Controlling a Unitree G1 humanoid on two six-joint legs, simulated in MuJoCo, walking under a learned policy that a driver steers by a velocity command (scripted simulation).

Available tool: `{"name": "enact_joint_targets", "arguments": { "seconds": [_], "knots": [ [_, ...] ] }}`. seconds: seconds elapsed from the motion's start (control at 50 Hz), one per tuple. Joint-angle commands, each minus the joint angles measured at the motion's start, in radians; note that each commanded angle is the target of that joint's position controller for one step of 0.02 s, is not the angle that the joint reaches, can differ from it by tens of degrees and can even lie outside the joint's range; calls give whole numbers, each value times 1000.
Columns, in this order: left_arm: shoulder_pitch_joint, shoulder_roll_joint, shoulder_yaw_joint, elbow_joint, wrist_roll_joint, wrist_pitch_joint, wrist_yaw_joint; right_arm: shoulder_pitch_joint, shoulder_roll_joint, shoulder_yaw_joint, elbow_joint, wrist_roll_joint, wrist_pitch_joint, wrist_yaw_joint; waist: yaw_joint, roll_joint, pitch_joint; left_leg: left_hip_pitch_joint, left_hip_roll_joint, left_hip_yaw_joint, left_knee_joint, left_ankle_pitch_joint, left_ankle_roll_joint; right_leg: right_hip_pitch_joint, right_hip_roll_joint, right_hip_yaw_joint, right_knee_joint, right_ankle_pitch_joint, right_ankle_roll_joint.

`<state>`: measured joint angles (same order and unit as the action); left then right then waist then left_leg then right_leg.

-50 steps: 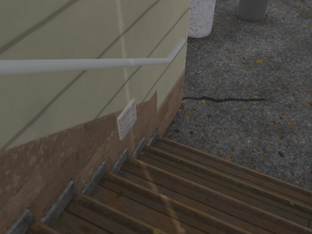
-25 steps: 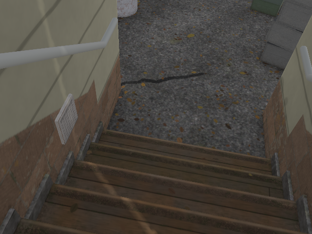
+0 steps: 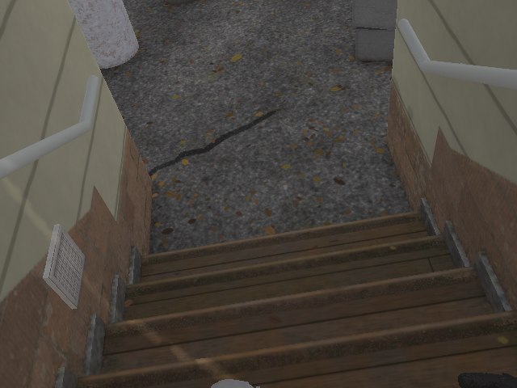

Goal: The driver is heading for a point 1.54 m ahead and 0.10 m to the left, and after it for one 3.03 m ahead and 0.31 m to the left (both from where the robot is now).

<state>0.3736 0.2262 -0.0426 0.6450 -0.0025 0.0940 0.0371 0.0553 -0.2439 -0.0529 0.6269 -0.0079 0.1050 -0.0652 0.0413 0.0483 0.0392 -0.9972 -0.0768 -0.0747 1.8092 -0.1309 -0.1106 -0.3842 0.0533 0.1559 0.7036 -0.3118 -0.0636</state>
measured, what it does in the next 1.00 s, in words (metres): steps on the spot: left foot, then right foot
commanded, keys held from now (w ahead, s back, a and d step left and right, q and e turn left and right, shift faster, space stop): e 0.18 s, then no key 0.82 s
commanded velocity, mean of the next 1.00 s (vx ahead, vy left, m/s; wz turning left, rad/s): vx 0.00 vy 0.00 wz -0.24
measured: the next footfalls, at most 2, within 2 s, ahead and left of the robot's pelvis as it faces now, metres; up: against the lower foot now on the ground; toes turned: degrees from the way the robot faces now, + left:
left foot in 0.36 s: +0.06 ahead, +0.15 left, +0.00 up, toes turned -15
right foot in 0.70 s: +0.07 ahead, -0.11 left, +0.00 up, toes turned -4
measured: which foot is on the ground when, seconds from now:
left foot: up 0.00-0.34, down 0.36-1.00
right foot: down 0.00-0.36, up 0.38-0.68, down 0.70-1.00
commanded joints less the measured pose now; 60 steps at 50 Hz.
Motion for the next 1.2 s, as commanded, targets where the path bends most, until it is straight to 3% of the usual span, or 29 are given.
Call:
{"name": "enact_joint_targets", "arguments": {
  "seconds": [0.02, 0.06, 0.08, 0.12, 0.14, 0.2, 0.24, 0.26, 0.28, 0.32, 0.34, 0.36, 0.38, 0.4, 0.42, 0.46, 0.5, 0.52, 0.58, 0.66, 0.7, 0.72, 0.74, 0.76, 0.78, 0.84, 0.94, 1.02, 1.2],
  "knots": [
    [-59, 119, 28, -98, -9, -16, 34, -37, 9, 11, -116, -11, -8, -7, -28, -169, -105, -41, 2, 15, -5, 2, -24, 155, -150, 269, -143, 369, -154],
    [-7, 129, 42, -83, -1, -10, 51, -103, 15, 19, -160, -13, -14, -7, 3, -205, -125, -72, -1, -4, -146, -46, -34, 272, -147, 313, -124, 391, -157],
    [-37, 139, 50, -94, -1, -7, 57, -98, -5, 14, -166, -9, -21, -1, -11, -219, -135, -29, 11, -29, -235, -37, -33, 278, -145, 336, -120, 375, -156],
    [-68, 159, 67, -103, 0, -1, 70, -116, -5, 18, -180, -4, -34, 15, -8, -232, -147, 25, 21, -41, -414, -41, -25, 304, -147, 389, -124, 276, -156],
    [-105, 169, 71, -123, 7, -2, 74, -115, -20, 14, -171, -5, -44, 21, -19, -219, -162, 104, 19, -29, -419, -2, -25, 266, -152, 404, -107, 352, -163],
    [-179, 182, 83, -150, 14, 5, 60, -80, -36, 15, -153, 7, -58, 32, -37, -243, -158, 298, -2, 11, -499, -131, -13, 170, -153, 438, -147, 475, -200],
    [-196, 163, 85, -147, 4, 7, 45, -71, -26, 25, -145, 7, -63, 42, -33, -232, -123, 381, 7, 23, -617, -216, 11, 143, -143, 435, -147, 516, -223],
    [-160, 154, 87, -128, -4, 12, 40, -89, -12, 36, -154, 26, -63, 53, -2, -245, -88, 373, 22, -9, -812, -360, 39, 199, -149, 448, -186, 444, -225],
    [-154, 163, 92, -123, -3, 14, 36, -77, -24, 32, -137, 36, -67, 64, 9, -241, -92, 453, 24, -1, -902, -373, 52, 191, -142, 454, -195, 408, -220],
    [-228, 148, 87, -129, 0, 14, 29, 54, -16, 24, -78, 30, -76, 80, -57, -226, -108, 728, 29, 24, -1137, -279, 102, 80, -104, 437, -215, 291, -189],
    [-240, 118, 80, -129, 0, 9, 26, 140, -11, 17, -38, 24, -77, 81, -92, -176, -105, 883, 35, 28, -1291, -191, 121, 2, -69, 406, -178, 185, -162],
    [-206, 59, 70, -118, 2, 1, 18, 203, -40, 9, -10, 5, -80, 86, -83, -26, -98, 1024, 105, -74, -1340, -45, 152, -123, 26, 310, 16, 1, -96],
    [-176, 27, 66, -120, -10, -12, 16, 279, -101, 5, 5, -23, -77, 86, -71, 226, -91, 1144, 292, -378, -1350, 257, 262, -388, 151, 276, 110, -317, -23],
    [-264, 101, 97, -139, -42, -40, 24, 289, -67, 10, 3, -39, -98, 88, -88, 234, -25, 1064, 366, -583, -1456, 167, 327, -459, 117, 320, 120, -366, 25],
    [-284, 141, 115, -117, -42, -45, 35, 236, -50, 17, 0, -34, -107, 88, -60, 193, 14, 1012, 366, -565, -1459, 77, 337, -453, 81, 293, 198, -313, 57],
    [-260, 137, 124, -59, -21, -22, 29, 174, -39, 23, -12, -5, -93, 81, -33, 103, -12, 928, 294, -419, -1457, -57, 306, -381, 57, 214, 292, -167, 93],
    [-174, 64, 110, 9, -27, -14, 10, 127, -11, 40, -6, -1, -85, 77, 27, 21, -41, 743, 230, -288, -1488, 9, 283, -180, 26, 166, 329, -13, 106],
    [-136, 34, 102, 32, -25, -15, 1, 111, -10, 41, 1, 4, -82, 74, 49, 26, -46, 693, 198, -232, -1495, 35, 267, -109, 14, 112, 311, 30, 108],
    [-167, -9, 78, 45, -11, -16, -2, 150, 2, 44, 24, 13, -80, 64, 11, 50, -36, 661, 172, -160, -1526, 63, 252, 17, -43, 2, 137, 51, 105],
    [-199, 12, 72, 64, -16, -38, -3, 266, -6, 42, 65, 11, -76, 49, -52, 89, -6, 792, 197, -182, -1525, 126, 253, 68, -72, -29, -151, 12, 107],
    [-167, 33, 71, 98, -3, -49, -4, 306, 1, 41, 88, 8, -82, 50, -50, 52, -13, 839, 186, -174, -1488, 261, 238, 132, -101, 9, -254, 177, 100],
    [-131, 74, 75, 117, 7, -54, -3, 336, -3, 41, 95, 3, -94, 55, -66, -2, -38, 854, 167, -157, -1448, 343, 216, 178, -134, 49, -259, 367, 87],
    [-132, 109, 85, 139, -8, -58, 0, 388, -20, 31, 104, 5, -94, 60, -107, -52, -38, 869, 138, -126, -1461, 414, 184, 163, -125, 41, -225, 408, 75],
    [-106, 67, 77, 156, -9, -60, 0, 377, -18, 35, 119, 8, -87, 59, -68, -74, -56, 910, 132, -94, -1447, 415, 180, 159, -121, 46, -256, 403, 81],
    [-87, 54, 74, 180, -14, -59, 4, 365, -16, 34, 123, 16, -79, 57, -67, -96, -68, 921, 122, -72, -1440, 390, 179, 171, -115, 42, -264, 430, 81],
    [-82, 40, 72, 205, -11, -50, 4, 348, 1, 39, 136, 10, -66, 60, -58, -85, -102, 918, 116, -52, -1458, 339, 179, 228, -111, 31, -278, 426, 68],
    [-76, 47, 79, 248, -15, -39, 10, 339, -4, 35, 176, 13, -68, 56, -49, -81, -65, 880, 112, -38, -1484, 236, 172, 246, -103, 16, -319, 412, 63],
    [-84, 53, 82, 276, -14, -45, 11, 358, -7, 31, 219, 14, -69, 43, -46, -62, -39, 874, 115, -35, -1497, 174, 159, 241, -100, 12, -349, 378, 59],
    [-88, 43, 79, 332, -17, -45, 4, 410, 5, 39, 300, 14, -76, 32, -49, -48, -7, 837, 119, -29, -1509, 58, 148, 250, -83, 2, -373, 326, 50]
  ]
}}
